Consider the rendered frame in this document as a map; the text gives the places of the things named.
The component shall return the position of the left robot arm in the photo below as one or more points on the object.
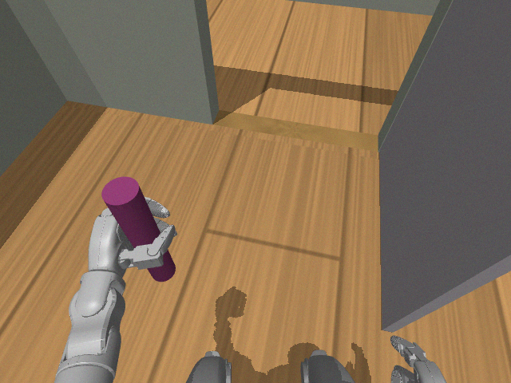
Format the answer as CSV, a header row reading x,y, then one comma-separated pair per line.
x,y
92,350

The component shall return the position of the right robot hand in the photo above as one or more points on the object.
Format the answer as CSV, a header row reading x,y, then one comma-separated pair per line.
x,y
425,371

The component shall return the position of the can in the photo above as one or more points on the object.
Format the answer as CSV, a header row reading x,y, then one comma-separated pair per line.
x,y
125,200

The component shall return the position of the left robot hand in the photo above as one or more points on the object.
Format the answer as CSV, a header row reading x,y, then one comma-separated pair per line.
x,y
110,249

